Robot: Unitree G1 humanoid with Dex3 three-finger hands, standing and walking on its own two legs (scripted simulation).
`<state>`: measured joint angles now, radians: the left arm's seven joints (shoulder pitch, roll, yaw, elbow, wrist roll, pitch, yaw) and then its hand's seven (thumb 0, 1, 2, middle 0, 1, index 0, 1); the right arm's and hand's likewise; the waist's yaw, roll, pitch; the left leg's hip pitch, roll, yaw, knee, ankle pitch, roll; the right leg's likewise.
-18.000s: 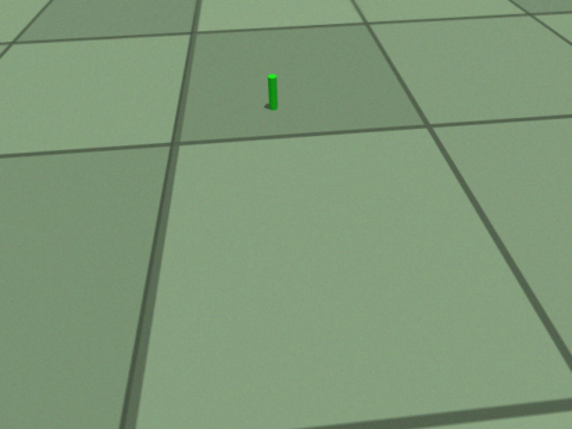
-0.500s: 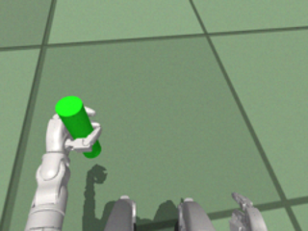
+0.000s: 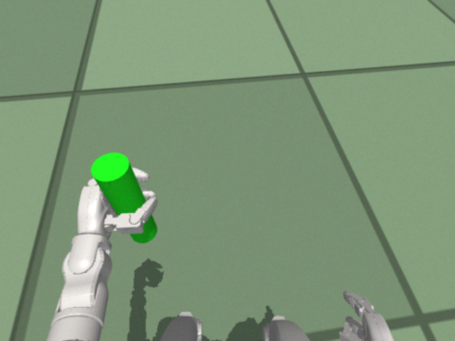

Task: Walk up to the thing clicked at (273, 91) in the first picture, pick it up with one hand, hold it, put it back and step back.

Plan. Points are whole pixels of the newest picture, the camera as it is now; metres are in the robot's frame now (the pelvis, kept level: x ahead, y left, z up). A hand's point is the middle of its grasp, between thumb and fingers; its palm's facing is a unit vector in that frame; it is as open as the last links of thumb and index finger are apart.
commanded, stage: lift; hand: left
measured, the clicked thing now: (130, 204) +0.34 +0.18 +0.04
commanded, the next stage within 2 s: hold in 0.20 s
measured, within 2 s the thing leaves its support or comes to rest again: neither
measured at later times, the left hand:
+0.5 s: hand (134, 195) +0.34 +0.17 +0.07, palm faces +0.04 -1.00 +0.01, open 7.1 cm
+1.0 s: hand (134, 191) +0.33 +0.16 +0.08, palm faces +0.04 -1.00 +0.01, open 7.1 cm
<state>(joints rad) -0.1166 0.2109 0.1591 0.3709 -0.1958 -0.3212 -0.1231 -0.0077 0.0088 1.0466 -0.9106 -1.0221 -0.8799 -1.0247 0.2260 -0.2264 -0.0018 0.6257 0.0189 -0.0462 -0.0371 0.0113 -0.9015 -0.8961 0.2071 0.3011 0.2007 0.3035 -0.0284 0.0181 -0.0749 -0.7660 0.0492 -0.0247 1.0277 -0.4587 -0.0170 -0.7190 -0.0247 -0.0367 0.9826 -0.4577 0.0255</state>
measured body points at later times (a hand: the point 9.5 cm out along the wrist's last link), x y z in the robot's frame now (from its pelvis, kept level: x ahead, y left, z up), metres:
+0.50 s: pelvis +0.01 +0.00 +0.02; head +0.05 +0.00 +0.46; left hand +0.33 +0.22 +0.07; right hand +0.14 -0.25 -0.09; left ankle +0.03 +0.13 -0.67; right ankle +0.02 -0.14 -0.67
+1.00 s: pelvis +0.01 -0.01 +0.03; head +0.05 -0.01 +0.48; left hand +0.33 +0.22 +0.09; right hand +0.14 -0.25 -0.08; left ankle +0.03 +0.13 -0.67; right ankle +0.02 -0.14 -0.67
